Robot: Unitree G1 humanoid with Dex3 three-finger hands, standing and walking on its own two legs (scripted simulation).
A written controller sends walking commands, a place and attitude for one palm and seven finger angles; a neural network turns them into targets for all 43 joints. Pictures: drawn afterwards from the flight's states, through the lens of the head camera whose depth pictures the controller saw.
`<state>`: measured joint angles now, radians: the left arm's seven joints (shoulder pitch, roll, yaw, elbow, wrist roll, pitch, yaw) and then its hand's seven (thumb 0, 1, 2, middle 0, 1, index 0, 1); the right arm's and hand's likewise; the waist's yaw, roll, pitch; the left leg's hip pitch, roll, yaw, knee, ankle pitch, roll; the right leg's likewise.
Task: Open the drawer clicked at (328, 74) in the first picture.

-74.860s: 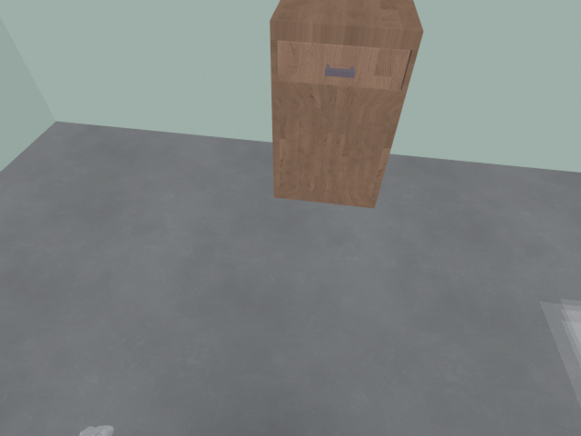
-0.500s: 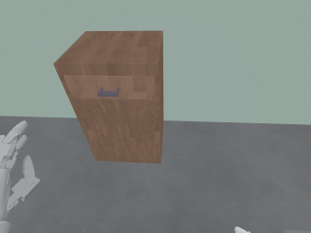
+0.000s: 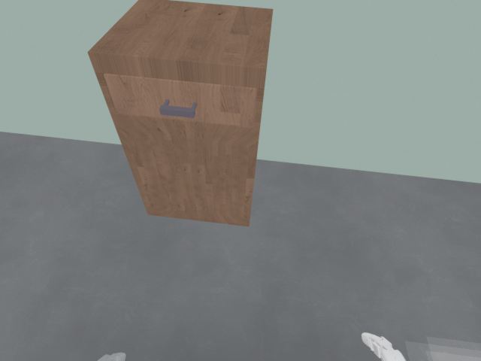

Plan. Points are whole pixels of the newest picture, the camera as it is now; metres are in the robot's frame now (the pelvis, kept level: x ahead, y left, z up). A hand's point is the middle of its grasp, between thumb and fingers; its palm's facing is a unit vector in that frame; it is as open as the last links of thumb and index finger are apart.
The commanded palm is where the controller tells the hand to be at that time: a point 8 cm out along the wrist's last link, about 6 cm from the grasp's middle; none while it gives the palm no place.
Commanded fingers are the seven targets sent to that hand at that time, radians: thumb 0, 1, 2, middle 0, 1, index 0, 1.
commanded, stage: let the arm hang, fingers relaxed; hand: left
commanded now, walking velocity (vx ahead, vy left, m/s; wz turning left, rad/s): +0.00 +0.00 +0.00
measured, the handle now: (179, 107) +0.81 +0.23 -0.07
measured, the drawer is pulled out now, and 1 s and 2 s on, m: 0.00 0.00 0.00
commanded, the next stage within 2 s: look to check the result in 0.84 s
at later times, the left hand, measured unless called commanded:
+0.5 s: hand out of the picture -0.03 +0.22 -0.16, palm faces +0.01 -0.98 -0.22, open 7.4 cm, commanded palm none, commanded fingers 0.00 0.90 0.90 -0.20 -0.30 -0.20 -0.30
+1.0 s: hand out of the picture +0.02 +0.22 -0.16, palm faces -0.01 -0.98 -0.21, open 7.4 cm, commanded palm none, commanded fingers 0.00 0.90 0.90 -0.20 -0.30 -0.20 -0.30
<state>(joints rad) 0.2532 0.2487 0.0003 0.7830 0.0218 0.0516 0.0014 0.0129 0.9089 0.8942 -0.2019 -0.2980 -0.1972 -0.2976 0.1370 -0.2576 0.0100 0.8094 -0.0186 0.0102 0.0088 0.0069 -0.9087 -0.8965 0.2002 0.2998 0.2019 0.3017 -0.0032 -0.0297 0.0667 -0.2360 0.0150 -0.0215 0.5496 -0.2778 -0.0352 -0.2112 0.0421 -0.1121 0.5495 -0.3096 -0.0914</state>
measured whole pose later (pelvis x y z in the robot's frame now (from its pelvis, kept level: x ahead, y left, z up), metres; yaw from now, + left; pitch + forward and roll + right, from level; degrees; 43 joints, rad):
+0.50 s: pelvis -0.01 +0.04 +0.01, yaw -2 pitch -2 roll +0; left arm 0.30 0.17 0.01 1.14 0.01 0.01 0.03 0.01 0.91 0.89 -0.20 -0.30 -0.20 -0.30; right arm 0.32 -0.11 0.01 1.12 -0.01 0.01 -0.03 0.00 -0.91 -0.90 0.20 0.30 0.20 0.30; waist 0.00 0.01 0.07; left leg -0.17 -0.02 0.03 0.39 -0.19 0.03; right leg -0.15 0.01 -0.07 0.39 -0.20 -0.03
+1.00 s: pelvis +0.00 +0.03 +0.01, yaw -2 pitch -2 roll +0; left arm 0.24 0.17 0.01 1.13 0.01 -0.01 0.03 0.01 0.91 0.89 -0.20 -0.30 -0.20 -0.30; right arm 0.27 -0.17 -0.01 1.12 -0.01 0.00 -0.03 0.00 -0.91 -0.90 0.20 0.30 0.20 0.30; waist -0.01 0.00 0.07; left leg -0.15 -0.01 0.03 0.38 -0.19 0.02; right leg -0.14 0.02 -0.06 0.38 -0.21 -0.04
